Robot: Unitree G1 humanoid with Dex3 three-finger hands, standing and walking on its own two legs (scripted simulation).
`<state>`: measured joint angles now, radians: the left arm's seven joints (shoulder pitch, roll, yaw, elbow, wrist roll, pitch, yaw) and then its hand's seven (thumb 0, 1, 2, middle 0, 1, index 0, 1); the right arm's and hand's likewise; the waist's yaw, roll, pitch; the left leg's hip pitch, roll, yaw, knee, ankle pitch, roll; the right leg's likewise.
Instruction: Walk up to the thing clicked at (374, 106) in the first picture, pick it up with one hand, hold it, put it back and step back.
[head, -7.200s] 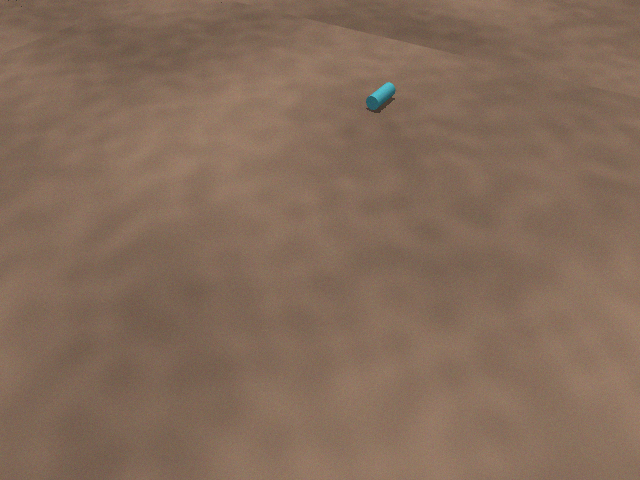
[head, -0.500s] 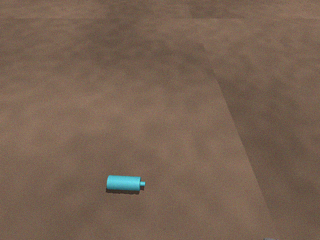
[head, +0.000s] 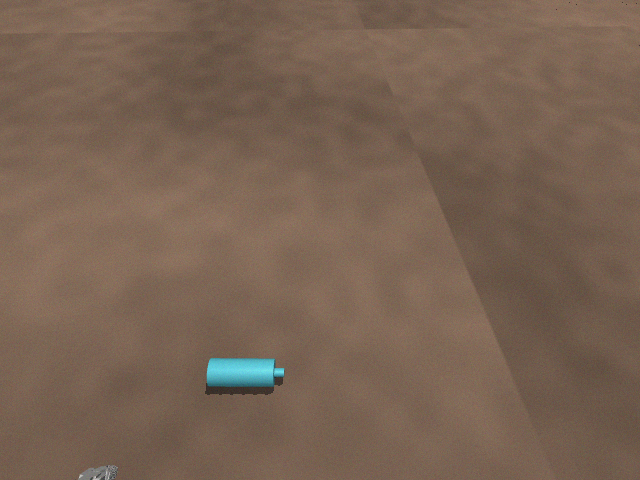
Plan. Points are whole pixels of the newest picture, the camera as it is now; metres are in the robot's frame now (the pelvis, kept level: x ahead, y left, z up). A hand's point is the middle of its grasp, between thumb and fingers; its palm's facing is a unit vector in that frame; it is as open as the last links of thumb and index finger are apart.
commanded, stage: walk up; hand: left
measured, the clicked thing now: (247, 372) +0.54 +0.20 -0.73
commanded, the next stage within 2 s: stand in 0.70 s
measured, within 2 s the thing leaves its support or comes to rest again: neither
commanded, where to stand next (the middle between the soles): +0.14 -0.01 m, yaw -1 degrees
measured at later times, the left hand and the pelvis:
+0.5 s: hand out of the picture +0.09 +0.25 -0.15, palm faces +0.00 -0.94 -0.34, open 7.4 cm; pelvis +0.00 +0.00 +0.00, yaw -1 degrees
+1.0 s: hand out of the picture +0.09 +0.25 -0.15, palm faces -0.01 -0.94 -0.33, open 7.4 cm; pelvis +0.00 +0.00 +0.01, yaw -1 degrees
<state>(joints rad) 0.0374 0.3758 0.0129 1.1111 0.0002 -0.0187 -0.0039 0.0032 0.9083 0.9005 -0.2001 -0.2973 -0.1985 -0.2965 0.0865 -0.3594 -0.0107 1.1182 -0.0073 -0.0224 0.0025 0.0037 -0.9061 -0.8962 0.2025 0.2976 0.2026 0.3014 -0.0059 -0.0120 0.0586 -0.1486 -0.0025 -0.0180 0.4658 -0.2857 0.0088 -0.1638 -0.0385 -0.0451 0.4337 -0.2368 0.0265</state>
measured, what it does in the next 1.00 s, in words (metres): stands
